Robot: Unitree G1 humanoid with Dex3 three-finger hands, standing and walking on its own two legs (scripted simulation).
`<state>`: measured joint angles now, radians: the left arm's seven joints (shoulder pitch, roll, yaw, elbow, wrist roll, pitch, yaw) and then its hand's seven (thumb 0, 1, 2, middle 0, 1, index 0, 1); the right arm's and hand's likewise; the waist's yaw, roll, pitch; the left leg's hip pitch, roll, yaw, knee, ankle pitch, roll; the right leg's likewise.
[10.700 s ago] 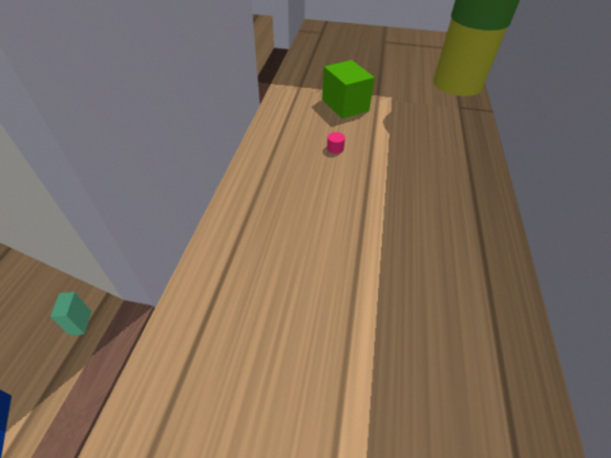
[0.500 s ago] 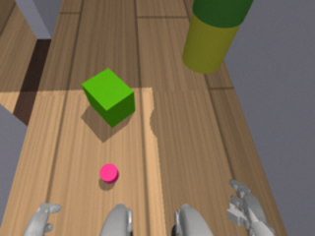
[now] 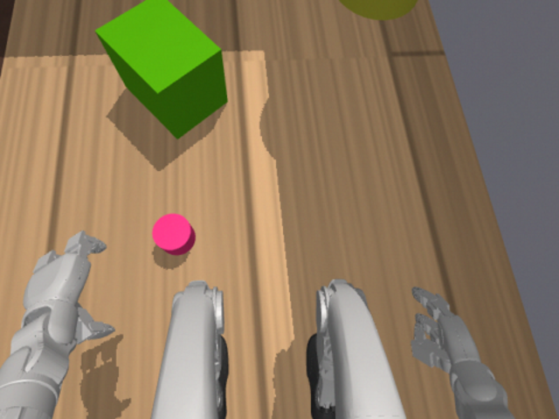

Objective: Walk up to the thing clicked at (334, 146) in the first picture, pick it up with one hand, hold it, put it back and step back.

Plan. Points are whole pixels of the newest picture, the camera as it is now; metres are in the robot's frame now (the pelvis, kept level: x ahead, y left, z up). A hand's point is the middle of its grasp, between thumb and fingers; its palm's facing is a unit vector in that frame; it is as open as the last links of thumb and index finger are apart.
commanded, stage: rise first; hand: left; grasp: from above
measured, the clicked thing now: (174, 234) +0.45 +0.24 -0.47
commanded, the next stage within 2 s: none
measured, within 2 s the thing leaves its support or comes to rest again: neither
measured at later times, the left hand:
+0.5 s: hand (117, 260) +0.36 +0.30 -0.27, palm faces -0.48 -0.14 -0.87, open 14.2 cm
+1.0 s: hand (134, 245) +0.39 +0.29 -0.32, palm faces -0.47 -0.04 -0.88, open 14.0 cm
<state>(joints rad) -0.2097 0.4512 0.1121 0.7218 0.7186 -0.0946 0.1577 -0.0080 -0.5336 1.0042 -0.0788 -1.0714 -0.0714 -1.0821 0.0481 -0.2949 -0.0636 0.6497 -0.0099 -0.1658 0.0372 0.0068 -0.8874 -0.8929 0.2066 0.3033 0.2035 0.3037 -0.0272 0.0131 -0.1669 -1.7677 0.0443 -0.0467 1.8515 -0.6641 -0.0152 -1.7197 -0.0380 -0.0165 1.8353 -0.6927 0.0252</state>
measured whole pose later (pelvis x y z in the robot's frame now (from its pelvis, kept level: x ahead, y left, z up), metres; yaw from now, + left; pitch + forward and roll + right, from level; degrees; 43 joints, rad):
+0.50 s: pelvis -0.04 +0.01 -0.12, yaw -3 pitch +32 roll -6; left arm -0.64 0.64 0.10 1.15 1.09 -0.23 0.27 -0.01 -0.56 1.06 -0.09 -1.01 -0.06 -1.03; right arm 0.15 -0.28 -0.03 0.76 -0.06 -0.07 0.08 0.01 -0.90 -0.90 0.21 0.30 0.20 0.30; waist -0.12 0.00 -0.11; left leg -2.15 0.04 -0.11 2.21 -0.62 0.00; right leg -2.07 -0.02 -0.04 2.16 -0.65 0.03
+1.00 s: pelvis -0.03 +0.01 -0.15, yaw -5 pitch +33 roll -7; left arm -0.78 0.67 0.11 1.30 1.25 -0.26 0.38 0.00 -0.51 0.99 -0.08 -1.04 -0.09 -1.04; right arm 0.10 -0.26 -0.01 0.77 -0.13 -0.06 0.13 0.00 -0.91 -0.90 0.21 0.30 0.20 0.30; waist -0.14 -0.01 -0.07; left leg -2.27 0.04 -0.12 2.33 -0.66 0.00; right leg -2.18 -0.01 -0.04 2.27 -0.68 0.05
